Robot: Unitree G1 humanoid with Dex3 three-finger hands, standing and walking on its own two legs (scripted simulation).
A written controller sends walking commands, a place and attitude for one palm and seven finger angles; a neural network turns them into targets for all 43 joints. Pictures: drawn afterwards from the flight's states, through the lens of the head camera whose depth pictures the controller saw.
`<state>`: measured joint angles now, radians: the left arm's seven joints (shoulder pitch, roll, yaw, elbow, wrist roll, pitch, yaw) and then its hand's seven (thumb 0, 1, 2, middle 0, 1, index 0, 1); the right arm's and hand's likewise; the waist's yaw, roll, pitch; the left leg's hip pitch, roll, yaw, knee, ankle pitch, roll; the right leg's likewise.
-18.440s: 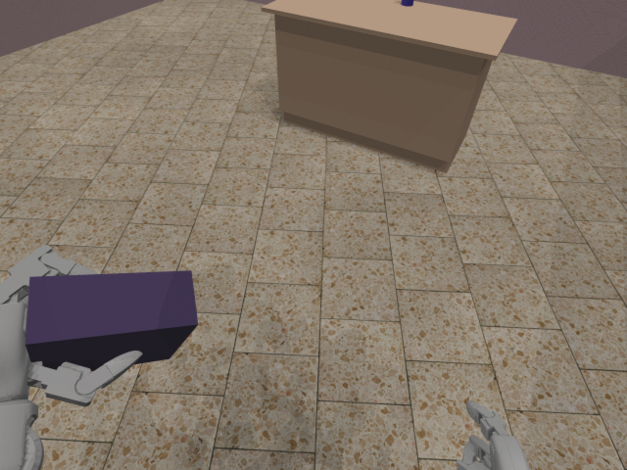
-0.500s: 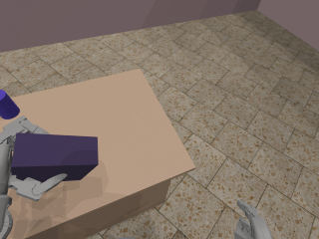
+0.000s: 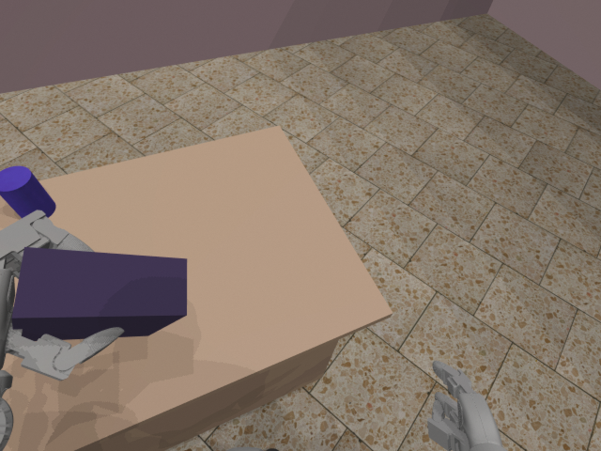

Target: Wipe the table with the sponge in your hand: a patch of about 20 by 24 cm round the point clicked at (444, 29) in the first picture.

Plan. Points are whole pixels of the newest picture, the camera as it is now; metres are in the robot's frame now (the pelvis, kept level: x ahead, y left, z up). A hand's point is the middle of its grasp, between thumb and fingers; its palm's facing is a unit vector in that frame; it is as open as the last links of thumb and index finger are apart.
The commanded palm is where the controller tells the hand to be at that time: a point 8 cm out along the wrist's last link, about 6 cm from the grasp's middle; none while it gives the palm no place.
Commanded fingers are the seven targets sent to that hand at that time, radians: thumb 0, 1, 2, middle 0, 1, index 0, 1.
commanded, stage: come to a stop and stand still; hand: left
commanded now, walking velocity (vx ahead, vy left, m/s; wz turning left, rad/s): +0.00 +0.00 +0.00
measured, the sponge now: (123, 301) +0.23 +0.21 +0.12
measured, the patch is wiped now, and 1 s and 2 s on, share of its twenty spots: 0.00 0.00 0.00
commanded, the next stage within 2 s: look again from close up in 0.28 s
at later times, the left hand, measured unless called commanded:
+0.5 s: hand (62, 313) +0.20 +0.24 +0.15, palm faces +0.31 -0.84 -0.45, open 9.8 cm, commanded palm +0.15 +0.28 +0.18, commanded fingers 0.00 0.10 1.30 -1.20 -1.60 -1.20 -1.60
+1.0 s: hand (66, 289) +0.22 +0.25 +0.15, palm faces +0.26 -0.77 -0.59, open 9.8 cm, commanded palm +0.16 +0.27 +0.17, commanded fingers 0.00 0.10 1.30 -1.20 -1.60 -1.20 -1.60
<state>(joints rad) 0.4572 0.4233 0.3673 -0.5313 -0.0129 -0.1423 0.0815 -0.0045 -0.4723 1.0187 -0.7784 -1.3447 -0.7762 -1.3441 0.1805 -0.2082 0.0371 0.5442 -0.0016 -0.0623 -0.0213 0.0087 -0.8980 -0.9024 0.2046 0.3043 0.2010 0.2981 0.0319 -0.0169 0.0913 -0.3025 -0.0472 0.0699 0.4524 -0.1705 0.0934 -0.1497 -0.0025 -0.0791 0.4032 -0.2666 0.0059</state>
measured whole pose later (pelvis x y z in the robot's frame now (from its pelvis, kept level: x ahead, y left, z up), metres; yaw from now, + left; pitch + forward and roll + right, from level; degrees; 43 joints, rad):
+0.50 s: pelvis -0.01 +0.00 +0.00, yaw +0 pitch +0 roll -2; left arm 0.46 0.42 0.35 -0.50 -0.02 -0.16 0.07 0.00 -0.47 1.02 -0.78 -1.34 -0.78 -1.34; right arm 0.22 -0.22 0.03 0.55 0.01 -0.10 -0.04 0.01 -0.90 -0.90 0.20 0.30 0.20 0.30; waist 0.01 -0.01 0.04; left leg -0.30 -0.04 0.07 0.42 -0.14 0.09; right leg -0.15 0.01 -0.08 0.37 -0.23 0.00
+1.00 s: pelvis -0.02 -0.02 -0.01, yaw +0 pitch -1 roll -1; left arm 0.26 0.51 0.39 -0.36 0.02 0.11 -0.09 0.00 -0.47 1.02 -0.78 -1.34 -0.78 -1.34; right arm 0.15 -0.26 0.03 0.58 0.02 -0.06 0.01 0.01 -0.90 -0.90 0.20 0.30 0.20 0.30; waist 0.03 0.04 0.02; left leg -0.32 -0.03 0.06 0.51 -0.17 0.07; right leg -0.19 0.02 -0.05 0.51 -0.30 -0.03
